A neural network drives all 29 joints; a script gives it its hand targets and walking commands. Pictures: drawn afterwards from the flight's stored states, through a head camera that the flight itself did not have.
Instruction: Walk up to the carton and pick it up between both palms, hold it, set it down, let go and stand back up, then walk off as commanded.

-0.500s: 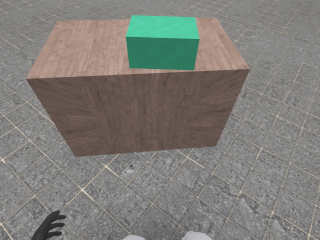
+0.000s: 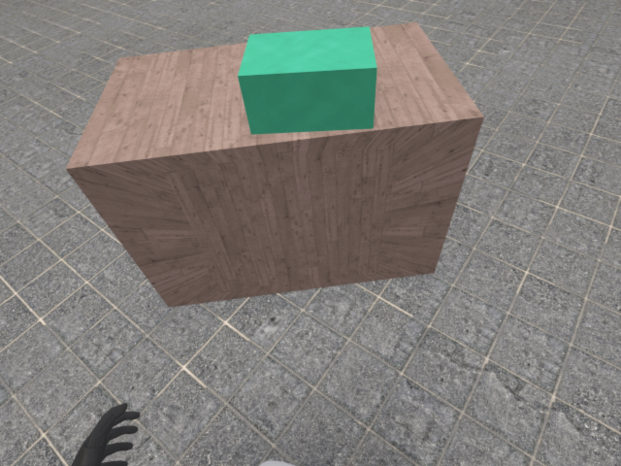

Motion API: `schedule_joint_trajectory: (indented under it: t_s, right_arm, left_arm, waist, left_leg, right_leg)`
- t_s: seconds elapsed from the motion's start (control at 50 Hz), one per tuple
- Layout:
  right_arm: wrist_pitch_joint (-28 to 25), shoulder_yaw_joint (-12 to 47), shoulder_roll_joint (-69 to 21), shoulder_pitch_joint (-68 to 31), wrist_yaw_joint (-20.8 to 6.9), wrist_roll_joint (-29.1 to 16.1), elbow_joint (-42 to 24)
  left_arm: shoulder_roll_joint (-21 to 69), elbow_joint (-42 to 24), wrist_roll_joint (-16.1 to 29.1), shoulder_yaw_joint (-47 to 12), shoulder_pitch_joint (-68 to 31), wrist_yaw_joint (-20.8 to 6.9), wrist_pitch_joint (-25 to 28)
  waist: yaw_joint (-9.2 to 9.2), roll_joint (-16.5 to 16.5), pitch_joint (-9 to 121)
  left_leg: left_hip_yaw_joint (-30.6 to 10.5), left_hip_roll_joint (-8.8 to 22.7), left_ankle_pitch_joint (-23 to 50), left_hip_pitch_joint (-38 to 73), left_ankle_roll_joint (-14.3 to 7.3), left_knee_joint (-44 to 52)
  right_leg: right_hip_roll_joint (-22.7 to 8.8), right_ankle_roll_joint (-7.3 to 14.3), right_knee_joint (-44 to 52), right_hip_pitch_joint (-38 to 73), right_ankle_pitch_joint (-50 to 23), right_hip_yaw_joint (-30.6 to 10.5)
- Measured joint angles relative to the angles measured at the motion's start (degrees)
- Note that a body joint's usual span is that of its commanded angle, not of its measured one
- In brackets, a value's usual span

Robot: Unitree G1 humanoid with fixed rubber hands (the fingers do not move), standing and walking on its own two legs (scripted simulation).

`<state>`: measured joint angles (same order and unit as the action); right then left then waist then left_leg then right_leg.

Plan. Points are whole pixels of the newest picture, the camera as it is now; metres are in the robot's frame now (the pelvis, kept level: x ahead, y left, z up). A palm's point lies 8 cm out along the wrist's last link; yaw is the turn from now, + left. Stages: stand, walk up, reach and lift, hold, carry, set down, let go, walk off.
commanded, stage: stand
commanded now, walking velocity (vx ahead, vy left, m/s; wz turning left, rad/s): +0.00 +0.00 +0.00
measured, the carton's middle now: (310, 80) +0.95 +0.06 +0.00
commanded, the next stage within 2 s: none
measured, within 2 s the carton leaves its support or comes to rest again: neither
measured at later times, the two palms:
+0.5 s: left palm (104, 461) +0.14 +0.31 -0.08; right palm out of the picture +0.10 -0.31 -0.08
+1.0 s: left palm (101, 451) +0.14 +0.32 -0.08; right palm out of the picture +0.10 -0.30 -0.08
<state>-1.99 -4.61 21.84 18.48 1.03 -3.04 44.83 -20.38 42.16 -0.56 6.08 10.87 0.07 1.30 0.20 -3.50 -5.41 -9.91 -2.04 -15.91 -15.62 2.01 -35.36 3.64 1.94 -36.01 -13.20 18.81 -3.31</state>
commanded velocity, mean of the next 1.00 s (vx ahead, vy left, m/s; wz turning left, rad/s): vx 0.00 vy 0.00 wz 0.00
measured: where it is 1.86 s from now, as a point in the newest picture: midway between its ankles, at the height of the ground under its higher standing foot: outside the picture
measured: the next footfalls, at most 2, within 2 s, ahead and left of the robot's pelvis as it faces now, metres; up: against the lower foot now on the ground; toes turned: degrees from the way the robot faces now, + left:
none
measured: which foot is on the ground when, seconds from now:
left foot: down 0.00-1.00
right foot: down 0.00-1.00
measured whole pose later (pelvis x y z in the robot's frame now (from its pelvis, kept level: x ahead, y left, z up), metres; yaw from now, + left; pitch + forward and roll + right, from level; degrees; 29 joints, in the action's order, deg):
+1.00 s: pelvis +0.01 +0.01 +0.00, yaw +0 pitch -4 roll -1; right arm -2.9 -4.6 21.8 14.0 0.7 -3.0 44.8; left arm -20.9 42.2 -0.4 6.1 8.6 -0.3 1.3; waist 0.2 0.2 -5.4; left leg -9.9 -2.0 -16.2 -15.6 2.0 -35.4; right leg 3.5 1.2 -34.0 -12.2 18.2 -3.3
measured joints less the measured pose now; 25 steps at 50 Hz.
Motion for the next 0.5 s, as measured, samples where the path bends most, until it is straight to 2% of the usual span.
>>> schedule_joint_trajectory:
  t_s: [0.24,0.5]
  right_arm:
    - [-0.72,0.0,0.0,-0.49,-0.18,0.0,0.0]
    - [-0.89,0.0,0.0,-4.36,-0.18,0.0,0.01]
  left_arm:
    - [-0.3,0.01,0.02,-0.01,-0.76,-0.22,0.0]
    - [-0.48,0.01,0.08,0.0,-1.05,-0.33,0.0]
  waist:
    - [0.0,5.35,0.0]
    - [0.0,4.63,0.0]
  left_leg:
    - [0.0,0.0,-0.02,0.0,0.0,0.0]
    - [0.0,0.0,-0.19,0.01,0.0,0.0]
  right_leg:
    - [-0.07,-0.28,1.04,0.5,-0.42,0.0]
    - [-0.11,-0.49,1.4,0.68,-0.42,0.0]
